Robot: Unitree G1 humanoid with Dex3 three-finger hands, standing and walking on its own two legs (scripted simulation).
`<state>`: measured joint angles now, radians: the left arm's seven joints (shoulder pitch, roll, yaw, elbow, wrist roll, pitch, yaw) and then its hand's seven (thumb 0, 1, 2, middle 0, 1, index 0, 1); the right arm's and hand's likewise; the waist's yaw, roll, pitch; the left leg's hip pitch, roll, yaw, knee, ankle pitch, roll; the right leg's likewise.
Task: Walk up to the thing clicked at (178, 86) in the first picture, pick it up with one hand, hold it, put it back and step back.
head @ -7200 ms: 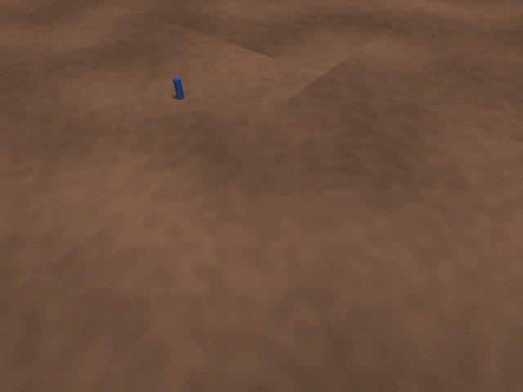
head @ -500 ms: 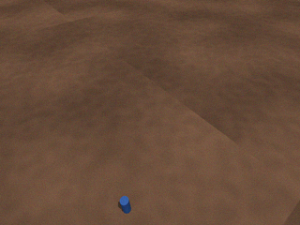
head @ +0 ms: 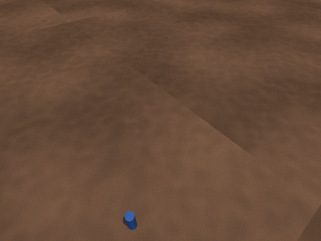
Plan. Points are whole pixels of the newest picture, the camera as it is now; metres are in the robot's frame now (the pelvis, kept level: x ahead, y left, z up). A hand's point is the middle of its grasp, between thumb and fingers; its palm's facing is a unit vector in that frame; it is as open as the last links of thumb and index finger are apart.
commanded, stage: walk up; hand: left
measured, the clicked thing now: (131, 220) +0.42 +0.19 -0.71
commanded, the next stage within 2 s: stand in 0.10 s
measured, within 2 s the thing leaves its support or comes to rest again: neither
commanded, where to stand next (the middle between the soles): +0.05 -0.01 m, yaw +0 degrees
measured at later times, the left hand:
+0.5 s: hand out of the picture +0.08 +0.25 -0.16, palm faces -0.02 -0.94 -0.33, open 7.4 cm
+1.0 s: hand out of the picture +0.08 +0.25 -0.16, palm faces -0.03 -0.94 -0.34, open 7.4 cm
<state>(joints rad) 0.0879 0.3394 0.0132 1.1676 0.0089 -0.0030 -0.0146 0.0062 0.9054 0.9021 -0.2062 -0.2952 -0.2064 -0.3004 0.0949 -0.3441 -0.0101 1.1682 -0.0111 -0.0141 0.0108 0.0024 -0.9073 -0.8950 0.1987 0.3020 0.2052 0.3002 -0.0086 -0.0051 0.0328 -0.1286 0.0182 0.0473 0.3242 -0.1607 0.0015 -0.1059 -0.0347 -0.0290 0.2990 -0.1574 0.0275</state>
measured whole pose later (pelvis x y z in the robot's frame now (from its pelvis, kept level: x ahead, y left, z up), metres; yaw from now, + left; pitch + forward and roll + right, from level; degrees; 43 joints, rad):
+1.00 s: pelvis +0.01 +0.00 +0.00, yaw +0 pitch -2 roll +0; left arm 0.11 0.35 -0.01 1.13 0.01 -0.01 -0.01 0.01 0.91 0.90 -0.21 -0.30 -0.21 -0.30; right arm 0.10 -0.35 0.00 1.16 -0.01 -0.01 0.01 0.00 -0.91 -0.89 0.20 0.30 0.21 0.30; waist -0.01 0.00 0.04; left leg -0.12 0.02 0.04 0.31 -0.16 -0.01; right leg -0.10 -0.04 -0.04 0.31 -0.17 0.02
